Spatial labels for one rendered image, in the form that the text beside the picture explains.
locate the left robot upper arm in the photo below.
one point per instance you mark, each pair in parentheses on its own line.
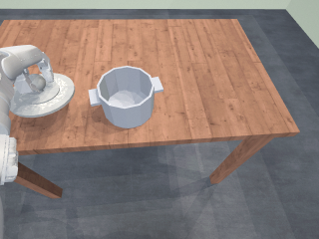
(8,167)

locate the robot left hand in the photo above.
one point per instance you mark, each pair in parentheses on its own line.
(30,55)

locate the table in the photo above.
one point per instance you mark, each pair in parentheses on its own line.
(215,88)

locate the pot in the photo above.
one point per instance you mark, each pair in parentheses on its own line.
(127,95)

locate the lid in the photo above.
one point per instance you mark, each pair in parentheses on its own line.
(52,98)

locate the knob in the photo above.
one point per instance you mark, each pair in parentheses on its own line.
(38,81)

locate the robot left forearm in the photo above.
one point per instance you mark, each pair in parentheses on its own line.
(10,68)

